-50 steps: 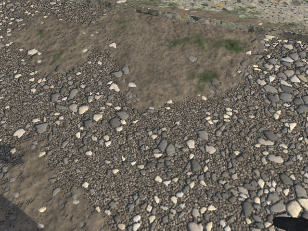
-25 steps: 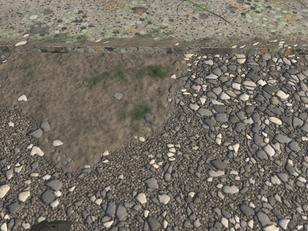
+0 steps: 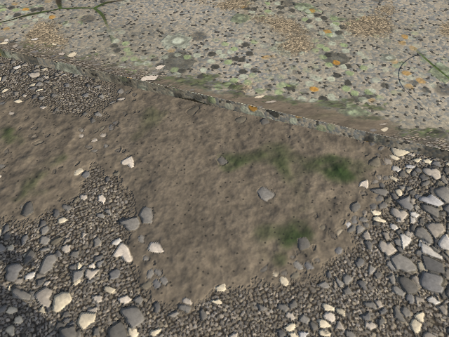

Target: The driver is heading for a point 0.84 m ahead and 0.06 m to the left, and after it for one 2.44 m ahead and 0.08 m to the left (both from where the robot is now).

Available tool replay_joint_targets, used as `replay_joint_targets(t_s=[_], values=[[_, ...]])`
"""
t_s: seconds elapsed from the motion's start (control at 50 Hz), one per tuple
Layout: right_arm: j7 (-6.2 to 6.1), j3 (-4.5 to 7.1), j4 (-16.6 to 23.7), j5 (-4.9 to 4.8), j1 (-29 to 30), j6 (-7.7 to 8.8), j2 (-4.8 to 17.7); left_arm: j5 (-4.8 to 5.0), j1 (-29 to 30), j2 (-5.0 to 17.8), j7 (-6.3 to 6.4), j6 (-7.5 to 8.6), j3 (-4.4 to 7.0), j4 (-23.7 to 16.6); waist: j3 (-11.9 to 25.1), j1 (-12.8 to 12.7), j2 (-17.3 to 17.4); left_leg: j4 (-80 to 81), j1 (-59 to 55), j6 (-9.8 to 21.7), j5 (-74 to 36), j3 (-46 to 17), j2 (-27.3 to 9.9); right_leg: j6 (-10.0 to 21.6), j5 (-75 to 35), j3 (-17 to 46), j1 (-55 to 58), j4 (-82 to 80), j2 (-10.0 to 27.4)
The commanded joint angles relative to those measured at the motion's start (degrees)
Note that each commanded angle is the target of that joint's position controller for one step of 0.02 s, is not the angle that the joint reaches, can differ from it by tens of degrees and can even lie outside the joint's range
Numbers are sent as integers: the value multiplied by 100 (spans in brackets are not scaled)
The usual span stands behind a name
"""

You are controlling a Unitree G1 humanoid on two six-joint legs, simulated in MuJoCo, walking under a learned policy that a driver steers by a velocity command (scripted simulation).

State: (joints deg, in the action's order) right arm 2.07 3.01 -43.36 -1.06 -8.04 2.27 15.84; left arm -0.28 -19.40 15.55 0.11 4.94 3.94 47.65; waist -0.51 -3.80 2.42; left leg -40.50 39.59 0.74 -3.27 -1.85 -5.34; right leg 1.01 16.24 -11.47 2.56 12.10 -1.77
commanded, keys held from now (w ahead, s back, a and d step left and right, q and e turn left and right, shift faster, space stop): w+q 0.22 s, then w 0.12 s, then w+e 0.52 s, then w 0.14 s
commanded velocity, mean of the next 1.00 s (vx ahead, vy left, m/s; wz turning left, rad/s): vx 0.50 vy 0.00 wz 0.00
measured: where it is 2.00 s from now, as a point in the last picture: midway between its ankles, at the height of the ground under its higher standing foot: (240, 240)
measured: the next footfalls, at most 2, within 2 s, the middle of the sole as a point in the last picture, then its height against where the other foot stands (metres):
left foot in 0.12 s outside the picture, level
right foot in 0.66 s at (263, 307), level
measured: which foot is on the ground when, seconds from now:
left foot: up 0.00-0.10, down 0.12-0.68, up 0.70-1.00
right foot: down 0.00-0.14, up 0.16-0.64, down 0.66-1.00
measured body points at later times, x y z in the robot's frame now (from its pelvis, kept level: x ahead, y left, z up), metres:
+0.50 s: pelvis +0.29 +0.05 +0.01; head +0.31 +0.07 +0.45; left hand +0.42 +0.34 -0.09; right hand +0.42 -0.21 -0.10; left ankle +0.20 +0.12 -0.74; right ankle +0.50 -0.08 -0.68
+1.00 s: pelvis +0.58 +0.03 +0.01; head +0.62 +0.02 +0.46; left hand +0.66 +0.31 -0.10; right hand +0.78 -0.23 -0.08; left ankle +0.77 +0.21 -0.68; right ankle +0.54 -0.04 -0.74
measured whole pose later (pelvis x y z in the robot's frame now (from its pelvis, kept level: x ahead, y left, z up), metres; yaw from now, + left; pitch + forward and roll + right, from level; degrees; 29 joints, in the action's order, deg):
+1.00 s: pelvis +0.58 +0.03 +0.01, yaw -3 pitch +2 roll +0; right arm 0.3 2.3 -39.2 0.6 -5.8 5.3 16.4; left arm 0.8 -18.9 15.9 0.0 3.2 2.8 42.7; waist -1.4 -3.5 1.9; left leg -37.6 37.6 -3.3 -1.7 -5.1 -4.6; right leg 5.1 12.6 6.5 -7.9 18.9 -6.6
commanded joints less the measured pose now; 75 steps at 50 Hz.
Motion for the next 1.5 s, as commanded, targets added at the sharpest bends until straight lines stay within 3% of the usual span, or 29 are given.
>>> replay_joint_targets(t_s=[0.02,0.08,0.12,0.14,0.16,0.18,0.2,0.22,0.26,0.42,0.54,0.64,0.66,0.68,0.7,0.74,0.78,0.86,1.04,1.14,1.16,1.18,1.2,1.22,1.28,1.36,1.44,1.48,1.5], values=[[119,16,700,-6,769,76,241,88,14,998,56,-46,260,-214,-490,-51,-449,393,211,181,302,226,28,736,-2594,303,117,-189,1814],[180,141,824,-2,478,46,478,129,118,1223,128,-190,323,-224,-85,263,-738,445,-591,488,1232,724,499,537,-5150,63,467,858,1837],[99,440,501,-27,-1006,22,994,143,236,1240,188,-267,299,-274,736,1095,-659,898,-2766,858,1050,790,951,247,-5596,-173,-204,2951,1521],[-42,617,368,-33,-1753,-47,1559,-24,55,908,190,-197,168,-407,1322,1268,239,908,-4566,1255,727,-802,-47,-17,-3124,-181,-1777,4813,1201],[-40,623,531,-69,-1401,1,1889,-64,-292,274,91,0,-50,-698,1978,640,1381,1803,-6206,2453,1751,-4168,-1322,-347,1621,716,-4117,6787,-130],[-12,478,594,-21,-1564,43,1389,132,328,813,-14,224,51,-758,2169,1094,532,2274,-6280,2238,2074,-4308,-1342,-188,1553,1772,-4729,6999,148],[-20,408,559,16,-1427,95,1126,293,780,888,-57,320,63,-923,1400,1081,318,2282,-5671,1997,1781,-3446,-1149,-56,1136,1704,-4977,6768,368],[-18,365,584,8,-1075,127,1007,206,841,789,-24,354,38,-921,816,772,-241,2307,-4729,1801,1190,-2782,-890,-28,716,1667,-4781,6174,622],[-72,242,747,105,-513,137,656,32,645,863,-2,238,108,-789,475,386,-74,2499,-3533,1655,182,-2007,-613,-106,319,1623,-4014,5516,923],[-206,233,442,93,-753,219,830,41,1322,424,-59,38,-55,-853,46,617,104,2986,-2828,1253,-307,-510,-169,-364,-2026,1249,-3733,3014,861],[-184,263,64,92,-1155,201,952,162,2001,485,-253,80,-73,-1116,-296,921,74,2899,-3985,1091,-7,-399,-709,14,-2094,1256,-4167,2070,644],[-308,322,74,71,-822,38,1111,91,871,838,-329,43,128,-974,483,176,207,1103,-4453,660,-3336,182,-626,531,-1103,761,-2603,1837,-25],[-360,267,148,105,-818,23,1007,82,65,1135,-281,21,268,-803,990,-192,8,-138,-3746,446,-3049,418,-382,754,-1438,1107,-1233,1839,91],[-346,113,367,219,-1402,132,582,57,-542,1765,-231,5,423,-792,1799,-71,-1121,-2384,-1597,29,-580,596,340,1655,-1308,3476,1004,1861,1470],[-259,7,351,230,-1406,290,398,169,-720,1511,-250,6,350,-725,2307,-94,-1756,-3522,-108,-139,3460,-128,1117,2232,-309,5793,1990,789,2096],[-116,79,604,-70,-456,510,847,118,-250,1033,-189,-42,206,-856,1069,-230,-752,-3596,646,54,2796,-484,446,1691,419,4664,944,509,1762],[-165,127,670,152,-227,519,853,41,296,835,-163,-65,120,-1000,350,166,-269,-2590,111,20,2266,-393,86,1526,-647,3812,-558,275,1391],[-230,109,671,217,-442,340,649,66,455,921,-63,-71,143,-1083,201,452,-560,-1656,-371,-317,1874,-201,57,1590,-1841,3112,-1515,27,1042],[-89,6,955,121,1025,460,447,135,-323,968,38,-159,131,-597,-99,-196,-677,1064,-793,-267,-295,-57,379,1098,-1841,2664,-1068,389,961],[-63,169,703,301,-75,602,769,58,-65,849,107,-287,85,-633,685,472,-775,1738,-2572,340,-1093,32,442,499,-3950,2591,-646,2199,633],[-95,236,650,416,-779,616,1147,-58,-89,601,105,-243,-13,-812,1512,681,-171,1116,-4317,816,-3332,-832,-554,220,-2587,2395,-1665,3558,236],[-85,253,435,352,-1210,489,1130,14,-1060,313,67,-193,-125,-591,2415,576,1341,1004,-5994,1934,-4305,-2513,-1901,-221,1663,2000,-3173,5474,-440],[-58,176,416,149,-1387,397,776,63,-1068,800,38,-209,-38,-480,2554,724,848,1180,-5898,1866,-3315,-2894,-1849,-287,2381,2359,-3501,5967,-256],[-72,140,469,97,-995,331,685,129,-476,975,43,-270,28,-596,1776,762,431,1346,-5268,1609,-2654,-2345,-1590,-369,2094,2272,-3812,6164,-62],[-81,-16,501,198,30,208,396,46,115,687,121,-520,7,-747,651,282,169,1974,-3095,1232,-1729,-1404,-916,-478,1419,1834,-3186,4868,503],[-92,48,365,236,316,124,569,-2,-161,321,183,-616,-93,-560,872,127,592,2217,-2314,1222,-1718,-714,-581,-549,469,1417,-1757,3108,398],[-104,-24,196,160,364,33,477,-93,114,402,154,-679,-52,-520,704,100,401,2290,-1846,848,1314,-624,-350,-300,-866,1301,-849,1787,318],[-80,-122,35,246,102,26,266,-182,462,632,188,-673,-37,-749,306,233,58,2162,-1501,307,2945,-538,8,-37,-1027,1875,-773,1254,823],[-83,-95,14,246,-201,13,307,-104,674,1016,211,-673,60,-718,63,577,-630,2068,-1645,122,2909,-207,376,152,-210,1905,-1343,1323,846]])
